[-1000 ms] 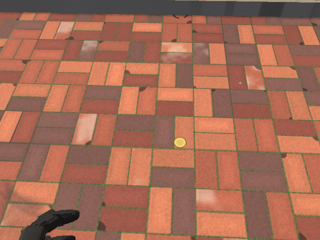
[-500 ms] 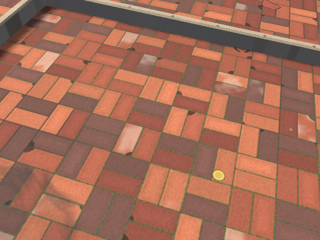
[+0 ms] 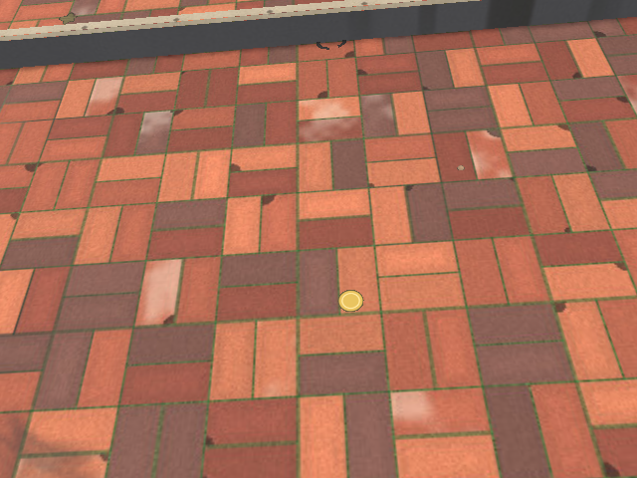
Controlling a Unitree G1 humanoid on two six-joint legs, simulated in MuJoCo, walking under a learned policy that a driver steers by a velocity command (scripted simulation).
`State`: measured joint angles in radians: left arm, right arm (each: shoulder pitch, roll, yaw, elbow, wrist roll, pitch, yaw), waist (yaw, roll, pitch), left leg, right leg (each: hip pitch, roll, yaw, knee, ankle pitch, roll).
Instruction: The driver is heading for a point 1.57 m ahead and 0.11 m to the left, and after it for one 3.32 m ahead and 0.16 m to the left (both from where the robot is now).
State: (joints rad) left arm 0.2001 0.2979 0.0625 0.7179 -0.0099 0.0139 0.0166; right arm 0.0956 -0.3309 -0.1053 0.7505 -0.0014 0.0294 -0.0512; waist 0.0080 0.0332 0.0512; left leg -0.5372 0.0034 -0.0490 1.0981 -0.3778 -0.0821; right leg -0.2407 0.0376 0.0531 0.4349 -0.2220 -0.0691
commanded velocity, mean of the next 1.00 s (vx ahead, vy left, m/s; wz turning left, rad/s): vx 0.00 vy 0.00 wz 0.04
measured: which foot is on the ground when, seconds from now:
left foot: up 0.00-0.30, down 0.32-0.64, up 0.66-0.92, down 0.94-1.00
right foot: down 0.00-0.32, up 0.34-0.56, down 0.58-0.94, up 0.96-1.00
